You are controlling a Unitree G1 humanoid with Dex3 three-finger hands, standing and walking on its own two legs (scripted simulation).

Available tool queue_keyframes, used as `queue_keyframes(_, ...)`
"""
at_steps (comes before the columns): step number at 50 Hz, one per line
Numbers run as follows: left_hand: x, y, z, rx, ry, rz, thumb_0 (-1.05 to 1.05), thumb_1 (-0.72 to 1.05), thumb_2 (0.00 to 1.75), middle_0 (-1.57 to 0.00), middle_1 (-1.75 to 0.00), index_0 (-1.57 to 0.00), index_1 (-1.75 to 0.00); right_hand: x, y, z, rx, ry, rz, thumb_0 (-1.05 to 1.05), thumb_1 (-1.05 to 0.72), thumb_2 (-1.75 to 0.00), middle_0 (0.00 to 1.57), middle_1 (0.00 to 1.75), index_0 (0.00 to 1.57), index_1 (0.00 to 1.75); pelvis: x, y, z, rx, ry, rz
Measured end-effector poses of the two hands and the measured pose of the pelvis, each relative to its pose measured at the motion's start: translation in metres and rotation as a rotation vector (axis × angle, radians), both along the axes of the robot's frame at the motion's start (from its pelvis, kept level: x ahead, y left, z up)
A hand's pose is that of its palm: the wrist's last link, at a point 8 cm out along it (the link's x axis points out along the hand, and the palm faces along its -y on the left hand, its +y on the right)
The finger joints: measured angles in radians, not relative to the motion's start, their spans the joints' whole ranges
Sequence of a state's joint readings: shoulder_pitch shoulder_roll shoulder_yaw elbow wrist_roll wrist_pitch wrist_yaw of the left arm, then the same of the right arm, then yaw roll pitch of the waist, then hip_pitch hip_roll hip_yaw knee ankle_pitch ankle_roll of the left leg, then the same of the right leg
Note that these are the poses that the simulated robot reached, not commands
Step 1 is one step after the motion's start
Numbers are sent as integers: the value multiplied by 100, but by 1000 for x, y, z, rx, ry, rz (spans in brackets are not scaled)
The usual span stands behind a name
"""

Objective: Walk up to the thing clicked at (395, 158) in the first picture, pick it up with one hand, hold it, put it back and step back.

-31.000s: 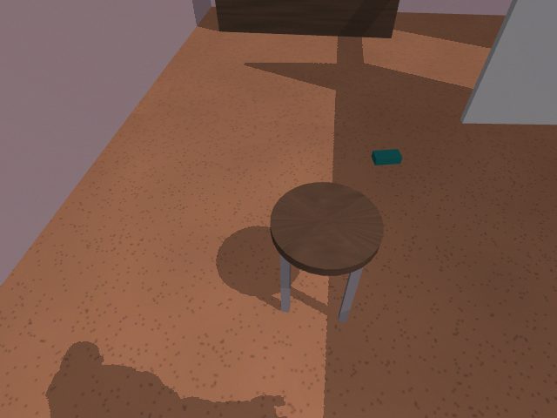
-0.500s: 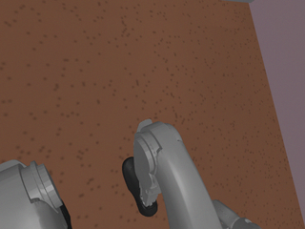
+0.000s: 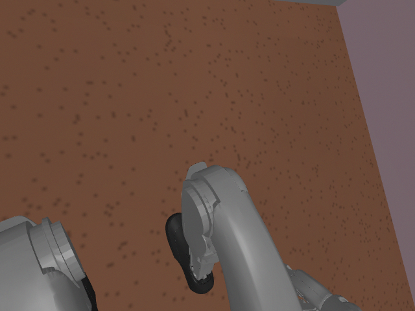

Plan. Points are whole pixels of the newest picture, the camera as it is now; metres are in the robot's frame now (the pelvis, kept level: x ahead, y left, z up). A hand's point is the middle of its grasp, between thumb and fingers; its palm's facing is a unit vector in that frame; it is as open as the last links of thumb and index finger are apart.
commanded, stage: close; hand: left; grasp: from above
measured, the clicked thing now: out of the picture +0.43 +0.35 -0.28
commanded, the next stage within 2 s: settle in 0.44 s
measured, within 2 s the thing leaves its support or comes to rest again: leaves its support in 0.84 s
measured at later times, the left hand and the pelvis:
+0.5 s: hand out of the picture +0.42 +0.35 -0.24, palm faces -0.43 -0.17 -0.89, open 10.1 cm; pelvis +0.00 +0.00 +0.00, yaw +0 degrees
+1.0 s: hand out of the picture +0.42 +0.36 -0.21, palm faces -0.39 -0.14 -0.91, open 10.1 cm; pelvis +0.00 +0.00 +0.01, yaw +1 degrees
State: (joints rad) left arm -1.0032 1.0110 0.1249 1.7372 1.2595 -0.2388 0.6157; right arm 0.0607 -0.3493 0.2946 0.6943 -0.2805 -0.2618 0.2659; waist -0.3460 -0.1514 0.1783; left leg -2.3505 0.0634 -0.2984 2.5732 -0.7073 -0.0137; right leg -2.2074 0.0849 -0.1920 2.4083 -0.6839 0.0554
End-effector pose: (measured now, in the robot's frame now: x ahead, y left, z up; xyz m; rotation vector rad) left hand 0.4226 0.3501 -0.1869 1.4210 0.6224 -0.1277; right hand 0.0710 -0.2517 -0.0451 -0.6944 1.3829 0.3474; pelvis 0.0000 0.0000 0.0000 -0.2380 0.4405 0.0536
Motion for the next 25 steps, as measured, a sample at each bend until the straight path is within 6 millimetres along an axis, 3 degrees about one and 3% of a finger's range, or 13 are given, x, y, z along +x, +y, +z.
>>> queue_keyframes(25,2,1,2,3,-13,-1,0,5,41,-65,-48,-69,-45,4,5,-3,3,-2,12,0,-90,-90,20,30,20,30,0,0,1,-1,5,-1)
